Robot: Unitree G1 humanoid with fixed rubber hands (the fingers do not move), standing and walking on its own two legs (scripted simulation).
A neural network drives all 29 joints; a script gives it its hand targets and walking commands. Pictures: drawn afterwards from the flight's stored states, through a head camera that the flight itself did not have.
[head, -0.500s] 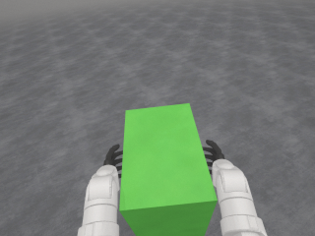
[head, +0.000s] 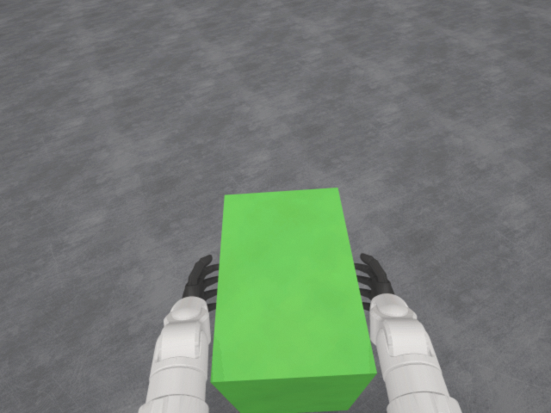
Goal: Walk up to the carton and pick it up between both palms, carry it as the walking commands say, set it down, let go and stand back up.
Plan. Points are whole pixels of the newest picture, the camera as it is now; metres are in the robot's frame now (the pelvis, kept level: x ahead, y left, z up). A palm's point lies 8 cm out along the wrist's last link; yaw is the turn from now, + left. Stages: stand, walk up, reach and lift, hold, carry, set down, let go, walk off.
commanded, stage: set down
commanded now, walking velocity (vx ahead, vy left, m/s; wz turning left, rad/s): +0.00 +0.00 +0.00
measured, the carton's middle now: (288, 306) +0.33 +0.01 -0.09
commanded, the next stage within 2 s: none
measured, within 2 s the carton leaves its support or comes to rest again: neither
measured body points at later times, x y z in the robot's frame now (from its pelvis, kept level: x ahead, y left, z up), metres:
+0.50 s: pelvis -0.04 +0.01 -0.06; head +0.11 -0.01 +0.36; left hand +0.33 +0.15 -0.12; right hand +0.33 -0.13 -0.13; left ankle +0.03 +0.12 -0.73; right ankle +0.04 -0.09 -0.73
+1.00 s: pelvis -0.04 +0.00 -0.13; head +0.14 -0.02 +0.28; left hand +0.36 +0.16 -0.19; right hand +0.37 -0.13 -0.21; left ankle +0.03 +0.12 -0.73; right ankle +0.04 -0.09 -0.73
